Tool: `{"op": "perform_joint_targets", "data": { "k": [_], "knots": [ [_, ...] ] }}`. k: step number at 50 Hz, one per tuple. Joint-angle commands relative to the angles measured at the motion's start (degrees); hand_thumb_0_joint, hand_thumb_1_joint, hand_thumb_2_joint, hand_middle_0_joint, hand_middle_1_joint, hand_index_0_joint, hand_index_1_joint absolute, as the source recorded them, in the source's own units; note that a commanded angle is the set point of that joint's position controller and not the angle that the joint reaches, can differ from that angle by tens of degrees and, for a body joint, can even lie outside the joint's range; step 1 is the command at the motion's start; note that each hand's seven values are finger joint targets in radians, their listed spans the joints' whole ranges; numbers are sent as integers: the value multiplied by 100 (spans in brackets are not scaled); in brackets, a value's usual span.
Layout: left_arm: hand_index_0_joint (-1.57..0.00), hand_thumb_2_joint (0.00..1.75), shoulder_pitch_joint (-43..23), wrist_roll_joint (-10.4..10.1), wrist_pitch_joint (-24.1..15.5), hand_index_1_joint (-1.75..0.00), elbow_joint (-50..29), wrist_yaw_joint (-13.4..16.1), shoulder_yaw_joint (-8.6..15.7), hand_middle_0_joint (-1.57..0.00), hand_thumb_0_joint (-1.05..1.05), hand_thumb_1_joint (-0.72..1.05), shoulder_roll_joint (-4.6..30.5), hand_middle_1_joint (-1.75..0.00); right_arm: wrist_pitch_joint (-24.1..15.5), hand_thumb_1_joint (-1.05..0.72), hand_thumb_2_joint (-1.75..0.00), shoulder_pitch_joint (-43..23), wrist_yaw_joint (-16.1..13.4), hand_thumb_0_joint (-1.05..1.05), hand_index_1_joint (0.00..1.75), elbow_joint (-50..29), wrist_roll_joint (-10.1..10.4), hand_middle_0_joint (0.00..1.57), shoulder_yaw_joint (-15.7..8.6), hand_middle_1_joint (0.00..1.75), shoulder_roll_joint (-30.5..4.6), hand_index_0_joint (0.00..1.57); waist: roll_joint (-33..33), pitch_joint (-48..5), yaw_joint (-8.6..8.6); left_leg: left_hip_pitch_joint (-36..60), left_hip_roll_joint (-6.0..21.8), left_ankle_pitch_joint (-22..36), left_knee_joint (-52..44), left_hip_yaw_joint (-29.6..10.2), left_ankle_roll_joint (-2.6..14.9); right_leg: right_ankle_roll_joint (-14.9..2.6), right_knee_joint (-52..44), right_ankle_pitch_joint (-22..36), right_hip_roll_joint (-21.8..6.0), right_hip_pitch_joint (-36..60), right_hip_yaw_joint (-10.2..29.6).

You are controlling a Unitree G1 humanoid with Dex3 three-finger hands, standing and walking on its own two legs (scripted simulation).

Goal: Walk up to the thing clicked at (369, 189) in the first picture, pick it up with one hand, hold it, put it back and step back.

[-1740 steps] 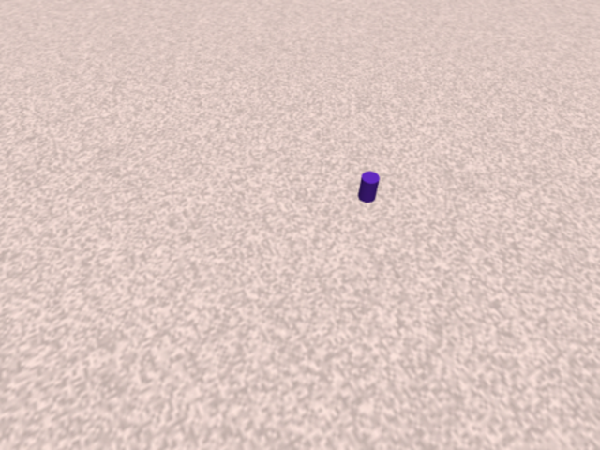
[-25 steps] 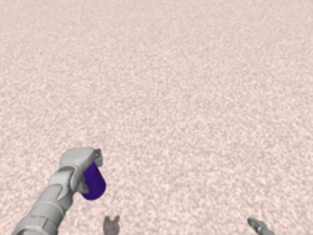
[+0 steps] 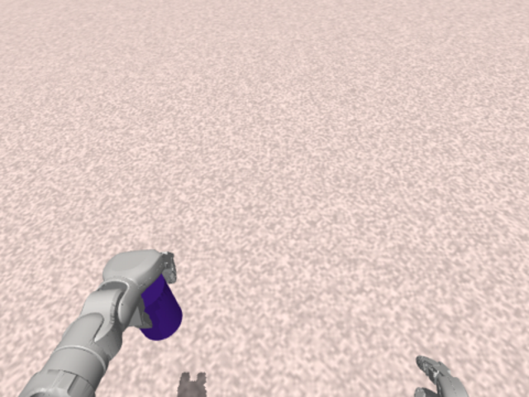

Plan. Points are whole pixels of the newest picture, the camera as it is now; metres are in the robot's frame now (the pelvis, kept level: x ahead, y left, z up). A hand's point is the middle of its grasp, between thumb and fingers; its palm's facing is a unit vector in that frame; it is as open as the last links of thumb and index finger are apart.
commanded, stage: hold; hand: left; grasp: from above
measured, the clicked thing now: (152, 305) +0.30 +0.23 -0.09
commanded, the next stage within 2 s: crouch in 0.70 s
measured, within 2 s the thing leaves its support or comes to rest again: neither
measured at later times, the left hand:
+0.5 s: hand (142, 296) +0.29 +0.22 -0.03, palm faces -0.46 -0.07 -0.88, open 10.0 cm
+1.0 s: hand (142, 295) +0.30 +0.23 -0.04, palm faces -0.46 -0.07 -0.89, open 10.0 cm
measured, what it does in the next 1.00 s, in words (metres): stands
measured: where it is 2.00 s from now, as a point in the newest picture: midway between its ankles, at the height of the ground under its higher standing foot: outside the picture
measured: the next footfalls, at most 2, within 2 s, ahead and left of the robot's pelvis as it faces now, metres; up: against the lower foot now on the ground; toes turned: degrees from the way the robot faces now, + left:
none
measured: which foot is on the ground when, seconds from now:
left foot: down 0.00-1.00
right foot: down 0.00-1.00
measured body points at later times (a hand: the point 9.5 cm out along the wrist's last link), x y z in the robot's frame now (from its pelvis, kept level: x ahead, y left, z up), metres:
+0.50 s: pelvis +0.00 +0.00 +0.00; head +0.01 -0.02 +0.45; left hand +0.31 +0.23 +0.02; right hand +0.16 -0.25 -0.11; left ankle +0.01 +0.12 -0.74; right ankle +0.02 -0.13 -0.74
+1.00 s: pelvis +0.01 +0.00 +0.00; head +0.02 -0.02 +0.45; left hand +0.32 +0.23 +0.01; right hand +0.16 -0.25 -0.11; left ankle +0.01 +0.12 -0.74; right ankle +0.02 -0.13 -0.74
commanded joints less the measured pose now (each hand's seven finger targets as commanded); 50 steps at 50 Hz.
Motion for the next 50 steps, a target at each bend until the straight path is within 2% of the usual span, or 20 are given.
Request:
{"op": "perform_joint_targets", "data": {
  "k": [1, 4, 5, 7, 12, 14, 16, 22, 24, 26, 29, 30, 35, 37, 39, 40, 41, 43, 48, 50],
  "knots": [
    [-90, 105, -2044, -17, -19, -101, -1296, 198, 661, -87, 0, 56, 1348, -105, -268, -91, -90, -582, -85, 0, 30, -806, 29, 20, -187, 30, -684, 20, -237, -1272, 15, 616, -139, 695, -424, 73, 113, -100, -570, 480, 148, 353, -144],
    [-89, 104, -2068, -5, -24, -101, -1458, 143, 625, -86, 0, 55, 1321, -105, -276, -91, -90, -560, -95, 0, 30, -804, 40, 20, -191, 30, -683, 20, -159, -1383, 10, 734, -128, 786, -452, 69, 101, -117, -548, 564, 159, 381, -143],
    [-89, 102, -1981, -42, -25, -101, -1477, 135, 699, -85, 0, 56, 1369, -106, -275, -91, -90, -596, -101, 0, 30, -806, 47, 20, -185, 30, -686, 20, -143, -1333, 80, 736, -114, 806, -488, 60, 90, -132, -540, 564, 176, 408, -167],
    [-90, 105, -1993, -24, -18, -101, -1576, 98, 519, -86, 0, 55, 1179, -104, -284, -91, -90, -607, -103, 0, 30, -833, 42, 20, -183, 30, -669, 20, -182, -1358, -9, 798, -121, 852, -473, 72, 96, -123, -541, 629, 172, 373, -160],
    [-89, 103, -1989, -15, -10, -101, -1527, 122, 777, -85, 0, 54, 1475, -105, -273, -91, -90, -653, -120, 0, 30, -818, 51, 20, -153, 30, -655, 20, -152, -1292, 102, 739, -155, 817, -496, 94, 102, -112, -612, 559, 150, 431, -153],
    [-90, 102, -1748, -17, 6, -100, -1484, 91, 592, -86, 0, 55, 1193, -104, -274, -91, -90, -702, -115, 0, 30, -841, 51, 20, -143, 30, -628, 20, -297, -1219, 62, 737, -144, 845, -503, 84, 110, -106, -601, 601, 153, 419, -155],
    [-90, 104, -1856, 8, 10, -100, -1540, 96, 704, -86, 0, 55, 1351, -104, -261, -91, -90, -662, -123, 0, 30, -818, 57, 20, -161, 30, -651, 20, -202, -1333, 69, 801, -152, 953, -488, 93, 108, -108, -599, 701, 152, 451, -159],
    [-91, 105, -2045, 37, -26, -99, -1620, 111, 712, -88, 0, 54, 1391, -102, -239, -91, -90, -645, -132, 0, 30, -779, 48, 20, -166, 30, -633, 20, -167, -1424, 28, 942, -134, 1146, -485, 73, 103, -113, -565, 905, 158, 491, -164],
    [-90, 104, -1975, -21, -33, -101, -1680, 102, 626, -86, 0, 54, 1286, -104, -235, -91, -90, -665, -126, 0, 30, -779, 47, 20, -166, 30, -633, 20, -112, -1473, 44, 995, -132, 1202, -499, 63, 94, -123, -558, 955, 164, 534, -178],
    [-88, 102, -2027, -19, -29, -99, -1681, 116, 729, -84, 0, 52, 1402, -103, -231, -91, -90, -659, -128, 0, 30, -764, 44, 20, -173, 30, -658, 20, -67, -1519, 62, 1015, -122, 1319, -500, 52, 86, -129, -544, 1046, 168, 587, -197],
    [-89, 103, -1934, -16, -2, -100, -1531, 106, 582, -85, 0, 53, 1206, -104, -215, -91, -90, -654, -127, 0, 30, -783, 56, 20, -175, 30, -629, 20, -170, -1373, 33, 965, -131, 1351, -491, 71, 95, -117, -567, 1103, 170, 525, -204],
    [-88, 102, -1661, -6, 33, -100, -1282, 105, 594, -84, 0, 53, 1182, -104, -208, -91, -90, -652, -119, 0, 30, -771, 55, 20, -177, 30, -635, 20, -328, -1263, 45, 902, -139, 1290, -498, 68, 105, -109, -598, 1040, 157, 559, -205],
    [-90, 103, -1651, 11, -4, -97, -1583, 67, 652, -87, 0, 53, 1284, -100, -186, -91, -90, -685, -104, 0, 30, -847, 54, 20, -196, 30, -645, 20, -128, -1334, 115, 918, -148, 1307, -523, 65, 82, -138, -591, 1029, 146, 602, -200],
    [-89, 102, -1822, 24, -4, -98, -1650, 77, 623, -86, 0, 53, 1279, -101, -172, -91, -90, -629, -105, 0, 30, -819, 45, 20, -200, 30, -649, 20, -222, -1457, 50, 987, -133, 1474, -484, 47, 90, -124, -559, 1214, 160, 633, -207],
    [-89, 101, -1964, 42, -28, -97, -1569, 101, 691, -85, 0, 52, 1359, -100, -162, -91, -90, -593, -109, 0, 30, -785, 45, 20, -200, 30, -664, 20, -166, -1329, 6, 937, -134, 1369, -493, 64, 96, -128, -585, 1139, 151, 569, -198],
    [-95, 93, -1921, 56, -29, -97, -1556, 124, 759, -89, 0, 60, 1418, -103, -158, -93, -92, -604, -112, 0, 30, -778, 45, 20, -203, 30, -653, 20, -123, -1409, 68, 986, -141, 1428, -494, 63, 91, -132, -567, 1182, 148, 597, -204],
    [-87, 96, -1984, 60, -41, -98, -1602, 143, 745, -81, 0, 52, 1405, -103, -154, -89, -90, -578, -109, 0, 30, -771, 40, 20, -207, 30, -662, 20, -139, -1493, 52, 997, -135, 1465, -477, 58, 89, -132, -545, 1207, 155, 628, -209],
    [-81, 101, -1778, 65, -39, -102, -1418, 188, 723, -78, 0, 46, 1303, -106, -145, -89, -90, -590, -104, 0, 30, -790, 39, 20, -203, 30, -665, 20, -218, -1356, 42, 958, -145, 1481, -468, 60, 92, -124, -557, 1228, 151, 590, -205],
    [-81, 102, -1620, 184, -134, -102, -1020, 358, 620, -77, 0, 45, 1138, -106, -102, -89, -90, -476, -77, 0, 30, -731, 24, 20, -232, 30, -651, 20, -400, -1184, -26, 772, -174, 1333, -392, 77, 116, -104, -535, 1145, 113, 420, -203],
    [-81, 104, -1662, 238, -213, -102, -710, 538, 680, -78, 0, 45, 1133, -105, -70, -89, -90, -423, -65, 0, 30, -680, -6, 20, -247, 30, -666, 20, -480, -1124, -81, 618, -174, 1188, -307, 73, 111, -103, -468, 1000, 109, 269, -203]
  ]
}}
